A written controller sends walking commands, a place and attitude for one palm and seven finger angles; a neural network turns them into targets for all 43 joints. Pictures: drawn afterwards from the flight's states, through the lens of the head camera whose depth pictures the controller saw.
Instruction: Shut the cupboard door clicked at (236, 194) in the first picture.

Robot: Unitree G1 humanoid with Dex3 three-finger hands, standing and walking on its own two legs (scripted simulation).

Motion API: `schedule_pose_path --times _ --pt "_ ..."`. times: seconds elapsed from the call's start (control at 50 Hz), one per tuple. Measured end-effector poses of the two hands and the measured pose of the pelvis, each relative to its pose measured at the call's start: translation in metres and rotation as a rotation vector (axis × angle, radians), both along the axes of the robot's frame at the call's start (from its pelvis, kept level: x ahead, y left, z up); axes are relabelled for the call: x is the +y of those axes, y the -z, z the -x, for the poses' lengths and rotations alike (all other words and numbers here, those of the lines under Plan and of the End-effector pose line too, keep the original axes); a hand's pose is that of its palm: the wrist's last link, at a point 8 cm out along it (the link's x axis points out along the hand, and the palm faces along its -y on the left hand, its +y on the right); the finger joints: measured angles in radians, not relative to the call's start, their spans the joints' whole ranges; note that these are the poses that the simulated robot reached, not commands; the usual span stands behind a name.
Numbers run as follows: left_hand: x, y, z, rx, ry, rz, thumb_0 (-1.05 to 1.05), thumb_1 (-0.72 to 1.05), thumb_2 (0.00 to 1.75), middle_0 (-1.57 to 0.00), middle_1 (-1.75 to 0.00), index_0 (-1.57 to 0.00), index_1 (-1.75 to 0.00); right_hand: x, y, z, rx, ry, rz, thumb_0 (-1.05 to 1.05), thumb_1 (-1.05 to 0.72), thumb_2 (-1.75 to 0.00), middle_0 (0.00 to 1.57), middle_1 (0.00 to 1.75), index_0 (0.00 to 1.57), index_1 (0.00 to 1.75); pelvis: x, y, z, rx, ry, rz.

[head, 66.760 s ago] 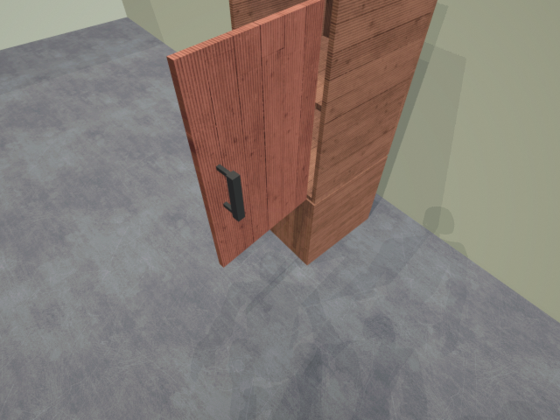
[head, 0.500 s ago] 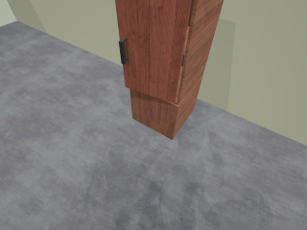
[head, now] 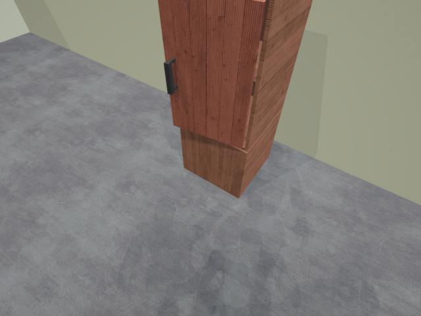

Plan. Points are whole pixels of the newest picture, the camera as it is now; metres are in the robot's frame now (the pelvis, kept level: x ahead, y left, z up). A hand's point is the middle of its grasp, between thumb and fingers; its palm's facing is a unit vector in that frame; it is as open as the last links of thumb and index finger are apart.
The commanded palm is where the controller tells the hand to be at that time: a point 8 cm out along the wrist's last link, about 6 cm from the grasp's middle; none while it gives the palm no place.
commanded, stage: walk to a spot facing it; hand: left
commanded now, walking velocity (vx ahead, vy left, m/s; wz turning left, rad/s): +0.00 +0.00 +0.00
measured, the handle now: (171, 76) +0.95 +0.21 -0.06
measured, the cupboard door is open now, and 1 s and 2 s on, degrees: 8 8 8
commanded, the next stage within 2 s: none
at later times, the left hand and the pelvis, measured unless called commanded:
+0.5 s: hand out of the picture -0.01 +0.22 -0.21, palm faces +0.18 -0.96 -0.22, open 7.3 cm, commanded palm none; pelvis +0.00 +0.02 -0.03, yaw +11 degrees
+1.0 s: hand out of the picture +0.00 +0.23 -0.16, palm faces +0.43 -0.85 -0.31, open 7.3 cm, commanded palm none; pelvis -0.01 -0.01 -0.02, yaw +27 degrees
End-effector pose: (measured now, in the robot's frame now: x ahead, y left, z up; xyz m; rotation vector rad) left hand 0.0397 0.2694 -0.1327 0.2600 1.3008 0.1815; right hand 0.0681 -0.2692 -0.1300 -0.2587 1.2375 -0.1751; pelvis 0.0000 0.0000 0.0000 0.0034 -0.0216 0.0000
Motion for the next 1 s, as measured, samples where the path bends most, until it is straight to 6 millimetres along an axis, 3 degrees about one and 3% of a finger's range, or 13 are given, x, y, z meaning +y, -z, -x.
schedule_pose_path --times 0.24,0.4,0.56,0.76,0.9,1.0 --pt "-0.016 0.008 0.005 0.019 -0.041 0.018 0.01 0.91 0.90 -0.20 -0.30 -0.20 -0.30 0.003 0.009 0.014 0.065 0.005 -0.015 0.01 -0.91 -0.90 0.20 0.30 0.20 0.30 -0.006 0.004 -0.005 0.002 -0.031 -0.005" --pt "-0.019 0.026 0.038 0.012 -0.153 0.050 0.01 0.91 0.90 -0.20 -0.30 -0.20 -0.30 0.029 0.024 0.022 0.147 -0.039 -0.041 0.01 -0.91 -0.90 0.20 0.30 0.20 0.30 0.002 0.017 0.000 -0.027 -0.122 0.013" --pt "0.011 0.052 0.072 0.063 -0.241 0.079 0.01 0.91 0.90 -0.20 -0.30 -0.21 -0.30 0.064 0.031 -0.005 0.083 -0.133 -0.024 0.01 -0.91 -0.90 0.20 0.30 0.20 0.30 0.033 0.035 0.008 -0.021 -0.202 0.007" --pt "0.043 0.010 0.051 -0.101 -0.306 0.015 0.01 0.91 0.90 -0.20 -0.30 -0.20 -0.30 0.078 0.011 -0.015 0.109 -0.248 -0.017 0.01 -0.91 -0.90 0.20 0.30 0.20 0.30 0.035 0.010 0.018 0.036 -0.314 0.048" --pt "0.029 -0.003 0.046 -0.177 -0.359 -0.021 0.01 0.91 0.90 -0.20 -0.30 -0.20 -0.30 0.061 0.012 -0.045 0.080 -0.314 -0.023 0.01 -0.90 -0.90 0.21 0.30 0.20 0.30 0.013 0.009 0.015 0.044 -0.406 0.050" --pt "0.002 -0.003 0.073 -0.169 -0.424 -0.056 0.01 0.91 0.90 -0.20 -0.30 -0.20 -0.30 0.048 0.024 -0.080 0.056 -0.369 -0.037 0.01 -0.91 -0.90 0.20 0.30 0.20 0.30 -0.007 0.017 0.012 0.047 -0.470 0.018"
